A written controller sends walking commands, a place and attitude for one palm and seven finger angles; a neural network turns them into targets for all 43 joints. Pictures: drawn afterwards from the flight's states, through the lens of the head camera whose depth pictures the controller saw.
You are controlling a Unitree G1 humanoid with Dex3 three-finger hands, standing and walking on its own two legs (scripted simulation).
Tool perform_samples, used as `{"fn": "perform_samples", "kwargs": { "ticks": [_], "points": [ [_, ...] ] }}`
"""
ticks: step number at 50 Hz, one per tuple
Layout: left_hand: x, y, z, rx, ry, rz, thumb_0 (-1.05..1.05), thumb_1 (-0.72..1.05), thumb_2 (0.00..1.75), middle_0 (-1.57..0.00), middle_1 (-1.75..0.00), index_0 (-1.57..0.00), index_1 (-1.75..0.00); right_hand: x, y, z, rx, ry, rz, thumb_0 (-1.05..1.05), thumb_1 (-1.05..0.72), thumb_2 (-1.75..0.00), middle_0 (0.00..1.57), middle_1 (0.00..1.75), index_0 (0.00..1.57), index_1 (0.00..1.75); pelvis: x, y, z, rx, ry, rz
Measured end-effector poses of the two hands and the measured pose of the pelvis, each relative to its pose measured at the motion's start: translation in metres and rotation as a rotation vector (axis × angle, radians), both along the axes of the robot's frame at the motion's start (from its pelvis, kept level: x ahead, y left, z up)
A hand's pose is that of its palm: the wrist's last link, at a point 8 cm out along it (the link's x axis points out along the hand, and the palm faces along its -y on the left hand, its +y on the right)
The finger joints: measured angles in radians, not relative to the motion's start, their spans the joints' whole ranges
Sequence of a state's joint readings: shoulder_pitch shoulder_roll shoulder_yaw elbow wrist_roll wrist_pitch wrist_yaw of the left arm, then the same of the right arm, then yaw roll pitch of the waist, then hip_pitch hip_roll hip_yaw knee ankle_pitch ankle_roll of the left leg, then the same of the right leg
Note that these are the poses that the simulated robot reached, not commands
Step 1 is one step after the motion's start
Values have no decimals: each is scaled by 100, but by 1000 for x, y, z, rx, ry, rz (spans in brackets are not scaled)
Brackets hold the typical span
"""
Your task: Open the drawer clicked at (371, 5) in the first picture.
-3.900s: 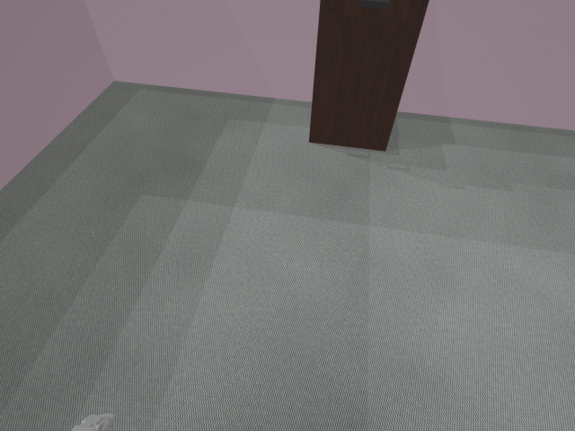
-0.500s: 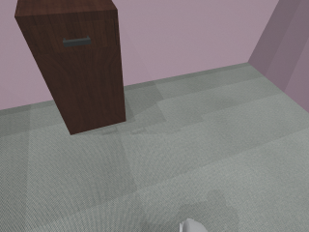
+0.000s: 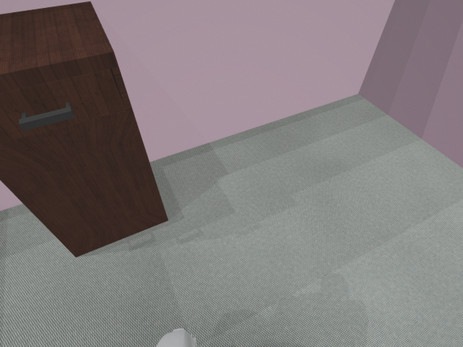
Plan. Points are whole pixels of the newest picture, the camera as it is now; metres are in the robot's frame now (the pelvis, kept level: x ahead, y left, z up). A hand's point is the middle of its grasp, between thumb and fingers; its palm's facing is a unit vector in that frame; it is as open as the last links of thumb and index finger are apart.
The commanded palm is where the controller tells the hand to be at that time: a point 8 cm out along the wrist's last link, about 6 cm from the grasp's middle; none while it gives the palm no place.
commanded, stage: turn to face it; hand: left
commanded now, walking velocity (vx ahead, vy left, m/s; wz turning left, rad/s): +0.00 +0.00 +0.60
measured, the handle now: (47, 114) +0.69 +0.53 -0.01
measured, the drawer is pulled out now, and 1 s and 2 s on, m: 0.00 0.00 0.00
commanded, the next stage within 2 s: take the last steps up to it in 0.76 s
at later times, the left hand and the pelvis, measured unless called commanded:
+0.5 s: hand out of the picture +0.11 +0.26 -0.17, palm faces +0.29 -0.92 -0.26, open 7.4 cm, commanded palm none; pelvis +0.09 +0.04 +0.00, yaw +15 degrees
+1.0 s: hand out of the picture +0.06 +0.18 -0.16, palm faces +0.47 -0.85 -0.25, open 7.3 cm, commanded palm none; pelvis +0.11 -0.01 +0.00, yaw +27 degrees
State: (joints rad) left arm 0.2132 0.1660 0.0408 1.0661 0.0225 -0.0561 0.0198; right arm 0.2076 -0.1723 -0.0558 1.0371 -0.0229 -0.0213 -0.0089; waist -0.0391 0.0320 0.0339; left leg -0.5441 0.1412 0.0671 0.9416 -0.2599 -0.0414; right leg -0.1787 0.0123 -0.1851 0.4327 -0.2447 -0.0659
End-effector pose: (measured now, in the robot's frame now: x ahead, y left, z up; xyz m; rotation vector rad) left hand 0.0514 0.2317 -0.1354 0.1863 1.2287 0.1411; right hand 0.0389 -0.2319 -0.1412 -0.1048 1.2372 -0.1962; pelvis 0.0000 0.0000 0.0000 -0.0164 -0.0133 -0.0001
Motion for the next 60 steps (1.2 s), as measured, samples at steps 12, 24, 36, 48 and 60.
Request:
{"fn": "perform_samples", "kwargs": {
  "ticks": [12,24,36,48,60],
  "points": [
    [3,38,-40,-59,92,208,0,91,90,-20,-30,-20,-30,147,43,6,-68,-89,241,1,-91,-89,19,30,19,30,64,39,-21,-13,-18,136],
    [35,74,0,36,12,291,0,91,90,-20,-30,-20,-29,175,56,15,-39,-31,312,1,-91,-89,20,30,20,30,87,39,0,-19,31,248],
    [54,23,14,92,-71,341,0,91,90,-20,-30,-20,-30,202,7,-12,-5,19,361,1,-91,-89,20,30,20,30,107,-7,-9,20,29,355],
    [-3,-16,12,39,23,475,0,92,90,-20,-30,-21,-30,240,15,-1,-23,41,499,1,-91,-89,19,30,19,30,114,-14,2,51,18,453],
    [-97,-4,-17,-78,263,604,0,91,90,-20,-30,-20,-30,271,104,15,-27,-110,624,1,-91,-89,19,30,19,30,119,37,-6,22,-1,476]
  ]
}}
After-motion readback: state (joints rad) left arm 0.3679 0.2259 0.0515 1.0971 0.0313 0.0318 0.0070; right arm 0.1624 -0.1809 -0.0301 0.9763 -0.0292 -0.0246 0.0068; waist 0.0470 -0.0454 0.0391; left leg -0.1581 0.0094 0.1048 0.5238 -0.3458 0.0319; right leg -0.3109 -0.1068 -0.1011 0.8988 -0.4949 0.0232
